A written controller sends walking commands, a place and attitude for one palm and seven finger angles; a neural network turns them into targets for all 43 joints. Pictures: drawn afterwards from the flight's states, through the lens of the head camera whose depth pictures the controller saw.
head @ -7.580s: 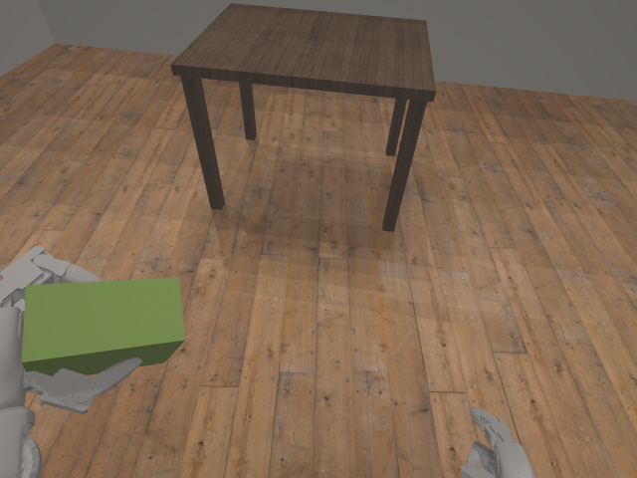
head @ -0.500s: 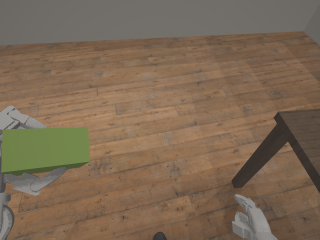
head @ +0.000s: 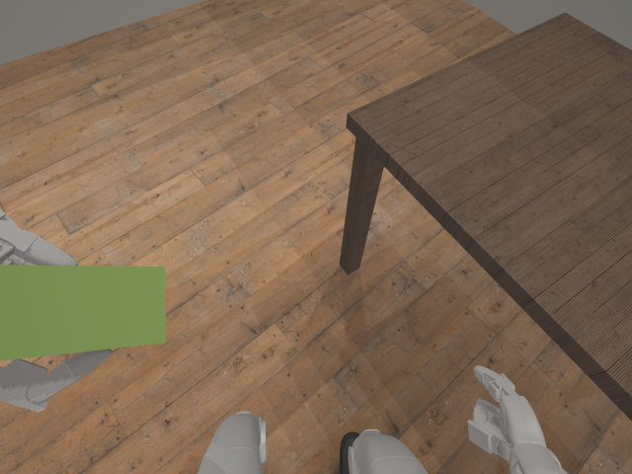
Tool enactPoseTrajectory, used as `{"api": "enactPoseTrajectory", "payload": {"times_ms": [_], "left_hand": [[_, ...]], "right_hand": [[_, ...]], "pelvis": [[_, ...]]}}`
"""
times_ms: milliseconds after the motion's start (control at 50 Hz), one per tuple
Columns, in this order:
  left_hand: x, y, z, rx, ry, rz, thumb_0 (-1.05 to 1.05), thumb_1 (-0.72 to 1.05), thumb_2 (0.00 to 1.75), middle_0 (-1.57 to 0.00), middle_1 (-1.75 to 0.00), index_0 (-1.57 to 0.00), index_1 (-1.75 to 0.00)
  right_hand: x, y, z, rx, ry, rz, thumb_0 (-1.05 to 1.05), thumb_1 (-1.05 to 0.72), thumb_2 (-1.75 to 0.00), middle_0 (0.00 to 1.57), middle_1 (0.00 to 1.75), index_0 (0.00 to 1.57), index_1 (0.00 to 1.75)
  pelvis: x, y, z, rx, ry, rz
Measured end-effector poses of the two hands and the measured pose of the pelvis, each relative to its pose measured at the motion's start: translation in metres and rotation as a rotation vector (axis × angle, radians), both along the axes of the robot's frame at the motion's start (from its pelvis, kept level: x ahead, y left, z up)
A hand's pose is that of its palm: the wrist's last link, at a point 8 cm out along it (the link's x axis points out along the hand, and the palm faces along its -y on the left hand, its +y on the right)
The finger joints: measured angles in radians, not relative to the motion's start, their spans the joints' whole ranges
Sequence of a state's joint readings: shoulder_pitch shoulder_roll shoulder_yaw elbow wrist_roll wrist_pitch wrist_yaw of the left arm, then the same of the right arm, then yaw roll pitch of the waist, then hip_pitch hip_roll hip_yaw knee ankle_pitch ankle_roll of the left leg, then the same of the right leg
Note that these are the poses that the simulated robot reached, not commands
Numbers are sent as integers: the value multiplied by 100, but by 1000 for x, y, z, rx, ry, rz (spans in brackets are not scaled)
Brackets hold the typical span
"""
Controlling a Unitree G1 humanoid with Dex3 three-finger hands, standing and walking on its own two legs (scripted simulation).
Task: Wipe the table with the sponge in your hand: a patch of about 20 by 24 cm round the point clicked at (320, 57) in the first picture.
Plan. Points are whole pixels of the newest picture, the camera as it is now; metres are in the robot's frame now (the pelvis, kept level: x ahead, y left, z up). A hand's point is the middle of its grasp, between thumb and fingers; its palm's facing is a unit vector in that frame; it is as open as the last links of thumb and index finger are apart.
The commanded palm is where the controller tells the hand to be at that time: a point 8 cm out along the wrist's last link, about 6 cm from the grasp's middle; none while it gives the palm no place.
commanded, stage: turn to face it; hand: left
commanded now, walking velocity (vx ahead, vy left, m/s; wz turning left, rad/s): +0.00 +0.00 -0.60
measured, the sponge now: (97, 311) +0.25 +0.19 +0.15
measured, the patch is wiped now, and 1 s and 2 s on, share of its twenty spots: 0.00 0.00 0.00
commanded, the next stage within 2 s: none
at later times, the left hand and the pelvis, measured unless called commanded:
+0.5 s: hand (121, 318) +0.22 +0.15 +0.20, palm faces +0.15 -0.90 -0.41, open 10.1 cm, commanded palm +0.18 +0.20 +0.19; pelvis -0.06 -0.01 +0.01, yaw -18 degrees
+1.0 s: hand (302, 384) +0.18 +0.02 +0.20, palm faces -0.12 -0.88 -0.46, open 10.1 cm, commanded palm +0.16 +0.08 +0.19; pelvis -0.13 -0.06 +0.02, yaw -34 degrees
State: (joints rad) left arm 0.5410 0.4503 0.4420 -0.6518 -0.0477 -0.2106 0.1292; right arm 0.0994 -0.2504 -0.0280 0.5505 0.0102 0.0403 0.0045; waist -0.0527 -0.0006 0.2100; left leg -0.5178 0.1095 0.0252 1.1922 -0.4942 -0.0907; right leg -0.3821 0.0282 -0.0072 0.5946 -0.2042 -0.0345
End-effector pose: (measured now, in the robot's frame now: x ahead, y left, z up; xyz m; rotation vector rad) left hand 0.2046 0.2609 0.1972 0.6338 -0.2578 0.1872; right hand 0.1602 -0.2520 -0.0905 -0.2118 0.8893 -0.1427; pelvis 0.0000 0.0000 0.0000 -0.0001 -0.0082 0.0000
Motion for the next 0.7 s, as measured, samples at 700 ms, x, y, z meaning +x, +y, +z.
{"api": "enactPoseTrajectory", "payload": {"times_ms": [700], "left_hand": [[-15, -155, 5, 6, 48, -331, -1, -49, 99, -72, -135, -75, -134]], "right_hand": [[-217, -75, -15, 95, -11, -403, 1, -90, -90, 20, 30, 20, 30]], "pelvis": [[-100, -54, 7, 24, 13, -431]]}}
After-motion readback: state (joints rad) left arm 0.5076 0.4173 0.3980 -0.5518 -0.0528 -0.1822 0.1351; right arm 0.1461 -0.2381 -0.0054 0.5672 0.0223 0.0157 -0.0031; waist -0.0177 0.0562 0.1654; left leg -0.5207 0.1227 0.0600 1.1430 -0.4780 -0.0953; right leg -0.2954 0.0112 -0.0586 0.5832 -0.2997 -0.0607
